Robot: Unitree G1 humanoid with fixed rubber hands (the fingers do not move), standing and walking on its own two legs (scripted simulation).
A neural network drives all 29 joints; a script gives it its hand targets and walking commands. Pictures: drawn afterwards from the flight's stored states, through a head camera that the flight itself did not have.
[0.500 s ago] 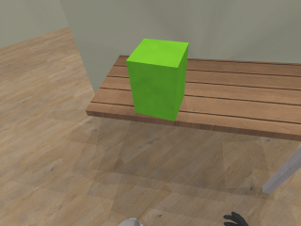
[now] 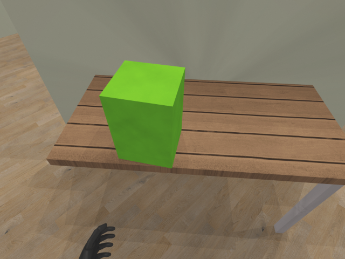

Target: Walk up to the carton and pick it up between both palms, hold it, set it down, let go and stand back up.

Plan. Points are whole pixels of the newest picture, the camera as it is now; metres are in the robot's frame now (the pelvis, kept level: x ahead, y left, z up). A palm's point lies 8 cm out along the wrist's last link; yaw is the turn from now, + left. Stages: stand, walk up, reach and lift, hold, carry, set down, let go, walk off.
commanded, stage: walk up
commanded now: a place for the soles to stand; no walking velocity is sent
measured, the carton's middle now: (149, 116) +0.54 +0.07 +0.02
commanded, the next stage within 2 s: none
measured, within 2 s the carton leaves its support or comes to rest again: neither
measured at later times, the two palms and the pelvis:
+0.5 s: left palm out of the picture +0.15 +0.26 -0.11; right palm (228, 208) +0.28 -0.15 -0.08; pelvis +0.08 +0.02 +0.00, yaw +6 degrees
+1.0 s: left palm (70, 244) +0.21 +0.25 -0.08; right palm (237, 224) +0.24 -0.16 -0.07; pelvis +0.08 +0.04 +0.02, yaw +4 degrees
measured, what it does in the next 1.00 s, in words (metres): steps on the spot: left foot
